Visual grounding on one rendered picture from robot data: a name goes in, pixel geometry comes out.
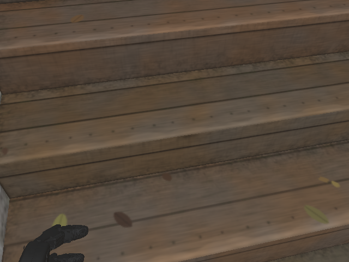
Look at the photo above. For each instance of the robot left hand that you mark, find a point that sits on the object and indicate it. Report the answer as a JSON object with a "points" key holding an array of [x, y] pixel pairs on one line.
{"points": [[39, 249]]}

